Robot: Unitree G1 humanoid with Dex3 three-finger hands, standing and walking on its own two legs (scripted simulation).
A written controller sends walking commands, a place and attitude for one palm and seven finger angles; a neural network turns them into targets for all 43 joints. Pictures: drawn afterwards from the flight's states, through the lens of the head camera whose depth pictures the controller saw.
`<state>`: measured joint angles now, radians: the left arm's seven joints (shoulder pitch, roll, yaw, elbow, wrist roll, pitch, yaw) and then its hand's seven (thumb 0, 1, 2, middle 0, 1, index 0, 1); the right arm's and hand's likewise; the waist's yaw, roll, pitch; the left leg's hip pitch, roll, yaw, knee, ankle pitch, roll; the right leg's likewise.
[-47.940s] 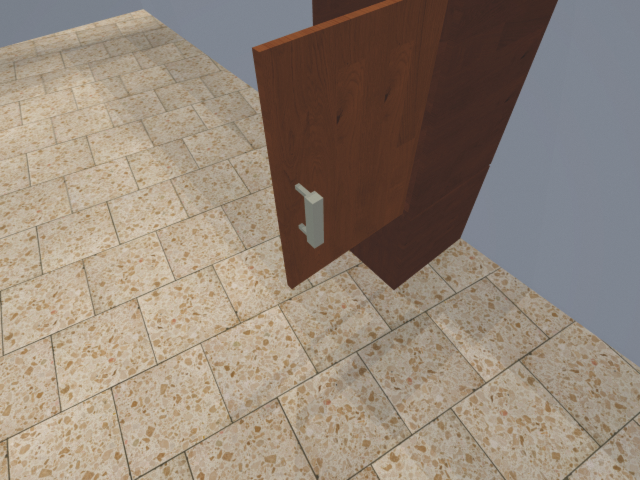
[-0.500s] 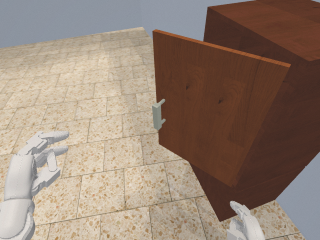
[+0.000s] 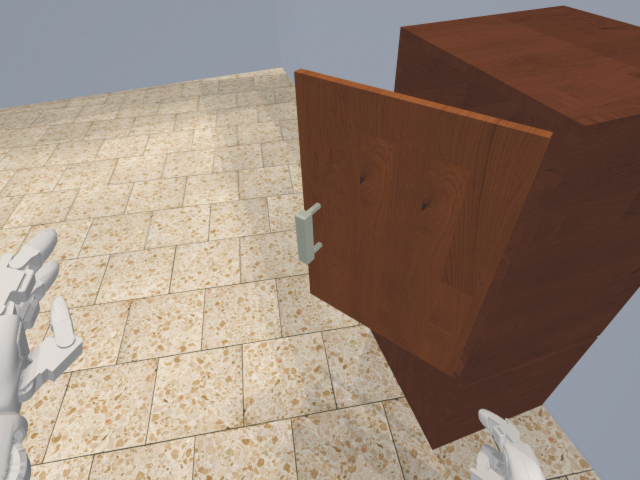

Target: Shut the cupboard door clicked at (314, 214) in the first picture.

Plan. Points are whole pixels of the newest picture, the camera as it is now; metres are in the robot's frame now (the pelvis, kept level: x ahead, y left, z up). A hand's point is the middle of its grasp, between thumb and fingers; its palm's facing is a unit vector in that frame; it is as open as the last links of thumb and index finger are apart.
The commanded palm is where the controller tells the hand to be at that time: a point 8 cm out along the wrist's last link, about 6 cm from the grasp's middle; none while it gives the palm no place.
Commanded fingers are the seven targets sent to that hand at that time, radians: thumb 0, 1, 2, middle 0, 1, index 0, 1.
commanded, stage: step back with the hand held close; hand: left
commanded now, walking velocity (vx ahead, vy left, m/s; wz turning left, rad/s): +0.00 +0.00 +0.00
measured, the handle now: (311, 232) +0.63 +0.10 -0.08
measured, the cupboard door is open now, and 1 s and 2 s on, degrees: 34 34 34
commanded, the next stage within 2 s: stop stepping back and stand still in 1.56 s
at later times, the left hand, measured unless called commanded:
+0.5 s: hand (68, 332) +0.20 +0.27 +0.16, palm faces +0.34 -0.78 -0.53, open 7.4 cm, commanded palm +0.13 +0.31 +0.17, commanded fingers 0.00 0.90 0.90 -0.20 -0.30 -0.20 -0.30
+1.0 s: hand out of the picture +0.11 +0.29 +0.16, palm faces +0.46 -0.76 -0.45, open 7.4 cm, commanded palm +0.05 +0.32 +0.17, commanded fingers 0.00 0.90 0.90 -0.20 -0.30 -0.20 -0.30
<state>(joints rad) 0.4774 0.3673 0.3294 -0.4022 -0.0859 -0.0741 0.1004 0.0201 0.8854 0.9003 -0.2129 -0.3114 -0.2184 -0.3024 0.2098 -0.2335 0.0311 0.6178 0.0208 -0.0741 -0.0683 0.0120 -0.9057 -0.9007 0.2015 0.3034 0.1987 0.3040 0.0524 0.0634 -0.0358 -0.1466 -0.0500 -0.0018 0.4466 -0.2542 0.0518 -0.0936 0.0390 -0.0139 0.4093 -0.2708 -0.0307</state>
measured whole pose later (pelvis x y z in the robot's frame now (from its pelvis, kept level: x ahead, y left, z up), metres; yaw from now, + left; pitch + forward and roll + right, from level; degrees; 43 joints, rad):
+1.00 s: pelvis -0.09 +0.02 -0.02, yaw +0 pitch +0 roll -2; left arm 0.48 0.40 0.44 -0.48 -0.02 -0.23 0.14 0.02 0.88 0.90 -0.21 -0.31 -0.21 -0.30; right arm 0.22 -0.24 0.01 0.56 0.00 -0.01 -0.07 0.01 -0.90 -0.90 0.20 0.30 0.20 0.30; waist 0.01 0.01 0.01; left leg -0.45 -0.04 0.04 0.67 -0.28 0.09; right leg -0.40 0.02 -0.02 0.62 -0.23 0.00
